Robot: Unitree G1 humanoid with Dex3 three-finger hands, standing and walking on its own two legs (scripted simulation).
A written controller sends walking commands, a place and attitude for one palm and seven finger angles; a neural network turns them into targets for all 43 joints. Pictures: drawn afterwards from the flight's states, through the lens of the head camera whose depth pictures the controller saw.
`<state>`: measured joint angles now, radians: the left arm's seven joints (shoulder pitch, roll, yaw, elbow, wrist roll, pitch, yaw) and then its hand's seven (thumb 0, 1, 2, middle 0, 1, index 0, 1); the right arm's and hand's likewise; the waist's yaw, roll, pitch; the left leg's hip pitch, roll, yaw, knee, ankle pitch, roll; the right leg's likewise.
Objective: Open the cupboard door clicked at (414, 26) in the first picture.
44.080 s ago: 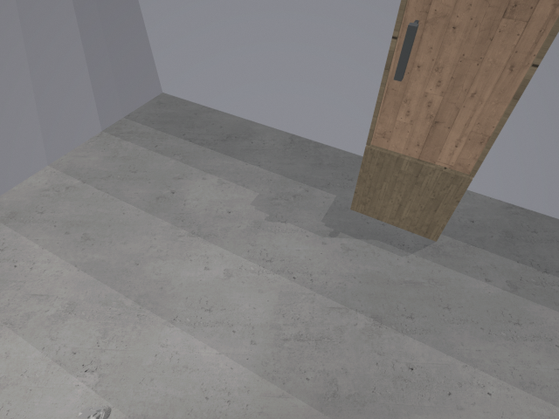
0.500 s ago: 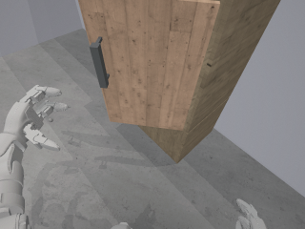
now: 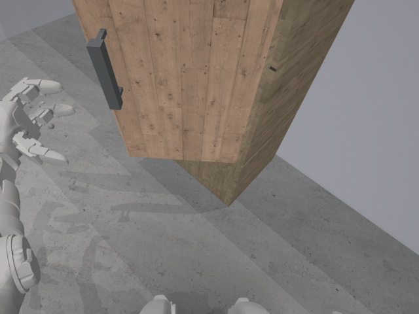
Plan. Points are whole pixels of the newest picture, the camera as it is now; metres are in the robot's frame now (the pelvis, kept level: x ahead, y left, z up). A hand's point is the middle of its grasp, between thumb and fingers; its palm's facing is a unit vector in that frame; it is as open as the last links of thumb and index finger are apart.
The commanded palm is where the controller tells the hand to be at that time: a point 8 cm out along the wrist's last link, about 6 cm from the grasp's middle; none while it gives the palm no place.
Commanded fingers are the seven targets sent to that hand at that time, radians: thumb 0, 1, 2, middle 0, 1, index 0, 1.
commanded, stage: move the hooked fingers beside the handle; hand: left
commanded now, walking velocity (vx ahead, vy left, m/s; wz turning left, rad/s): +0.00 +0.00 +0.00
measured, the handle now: (109, 71) +0.59 +0.21 +0.09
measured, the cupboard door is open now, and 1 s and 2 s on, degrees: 40 40 40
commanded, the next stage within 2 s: slide the fingers in behind the handle in 1.82 s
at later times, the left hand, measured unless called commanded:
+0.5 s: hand (61, 94) +0.50 +0.27 +0.11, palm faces -0.07 -1.00 +0.00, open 14.0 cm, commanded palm +0.50 +0.32 +0.09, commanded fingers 0.00 -0.50 0.30 -0.30 -1.20 -0.30 -1.20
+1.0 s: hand (67, 77) +0.56 +0.29 +0.09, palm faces -0.06 -1.00 +0.00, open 14.0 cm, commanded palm +0.55 +0.32 +0.09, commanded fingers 0.00 -0.50 0.30 -0.30 -1.20 -0.30 -1.20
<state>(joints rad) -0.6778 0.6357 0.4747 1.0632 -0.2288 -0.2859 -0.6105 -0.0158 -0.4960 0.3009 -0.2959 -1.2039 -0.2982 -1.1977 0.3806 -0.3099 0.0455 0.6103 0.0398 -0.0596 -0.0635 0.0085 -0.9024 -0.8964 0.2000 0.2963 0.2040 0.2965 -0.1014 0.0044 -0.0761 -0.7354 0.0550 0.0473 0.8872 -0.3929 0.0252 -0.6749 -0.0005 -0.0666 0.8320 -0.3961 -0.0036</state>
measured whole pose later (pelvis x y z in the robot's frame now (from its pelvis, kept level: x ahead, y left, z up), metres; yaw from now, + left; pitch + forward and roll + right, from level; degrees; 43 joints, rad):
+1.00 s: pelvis +0.01 +0.02 -0.02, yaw -3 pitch +26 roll -6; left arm -1.12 0.96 0.55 1.32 -0.04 -0.22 -0.57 -0.02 -0.49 0.30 -0.29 -1.20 -0.30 -1.20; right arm 0.47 -0.29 0.09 0.59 0.00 0.09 -0.04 0.00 -0.90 -0.90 0.20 0.30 0.20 0.30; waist -0.25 0.03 -0.06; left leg -1.02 0.09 0.04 1.02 -0.46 0.04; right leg -0.93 0.04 -0.07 0.89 -0.41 0.02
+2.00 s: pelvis +0.01 +0.01 -0.03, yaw -3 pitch +26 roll -6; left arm -1.13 0.95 0.52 1.34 -0.05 -0.25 -0.54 -0.02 -0.49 0.30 -0.30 -1.20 -0.30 -1.20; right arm 0.46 -0.30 0.09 0.60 0.01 0.09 -0.05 0.00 -0.90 -0.90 0.20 0.30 0.20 0.30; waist -0.26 0.03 -0.06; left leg -1.04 0.10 0.01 1.04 -0.46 0.03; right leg -0.94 0.05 -0.09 0.91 -0.42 0.00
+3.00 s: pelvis +0.03 +0.00 -0.01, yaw +1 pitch +23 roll -5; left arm -1.03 0.65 0.33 1.23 -0.15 -0.29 -0.32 -0.02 -0.49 0.30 -0.13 -1.15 -0.12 -1.13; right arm 0.42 -0.27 0.04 0.68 -0.02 0.06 0.00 0.00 -0.90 -0.90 0.20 0.30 0.20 0.30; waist -0.17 0.03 -0.09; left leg -0.92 0.06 -0.02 0.97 -0.45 0.02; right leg -0.81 0.02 -0.11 0.85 -0.44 0.00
